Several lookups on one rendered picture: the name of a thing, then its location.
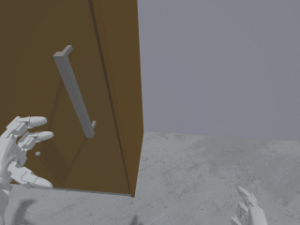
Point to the handle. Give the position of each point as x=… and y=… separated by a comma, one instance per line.
x=68, y=77

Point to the wardrobe door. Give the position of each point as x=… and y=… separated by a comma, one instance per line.
x=31, y=32

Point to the left robot hand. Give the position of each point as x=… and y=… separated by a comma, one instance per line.
x=10, y=150

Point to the right robot hand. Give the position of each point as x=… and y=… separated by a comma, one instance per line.
x=253, y=214

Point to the robot left forearm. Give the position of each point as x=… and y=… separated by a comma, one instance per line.
x=5, y=188

